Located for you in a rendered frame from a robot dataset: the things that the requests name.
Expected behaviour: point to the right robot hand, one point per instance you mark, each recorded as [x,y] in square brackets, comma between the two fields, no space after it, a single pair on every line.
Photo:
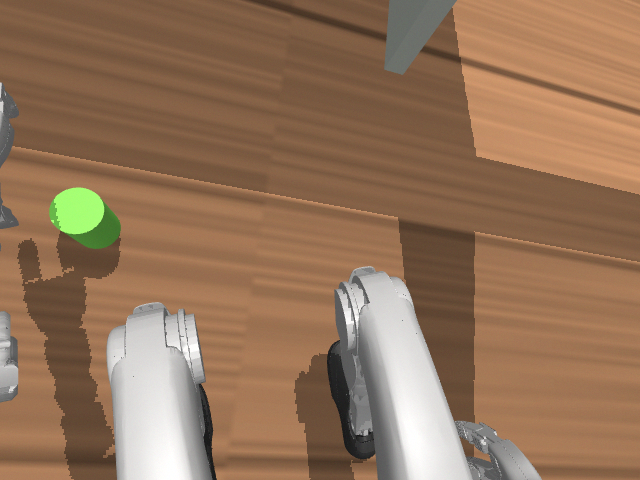
[507,461]

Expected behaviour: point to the left robot arm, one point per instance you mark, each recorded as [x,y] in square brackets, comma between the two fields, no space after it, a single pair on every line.
[8,356]

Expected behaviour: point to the left robot foot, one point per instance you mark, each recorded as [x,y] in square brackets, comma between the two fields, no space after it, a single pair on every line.
[208,430]

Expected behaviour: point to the left robot hand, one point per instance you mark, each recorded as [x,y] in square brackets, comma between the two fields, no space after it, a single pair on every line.
[8,110]

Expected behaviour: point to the can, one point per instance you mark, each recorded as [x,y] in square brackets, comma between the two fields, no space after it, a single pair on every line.
[83,215]

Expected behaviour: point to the right robot foot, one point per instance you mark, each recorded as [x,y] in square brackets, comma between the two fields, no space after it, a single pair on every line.
[358,446]

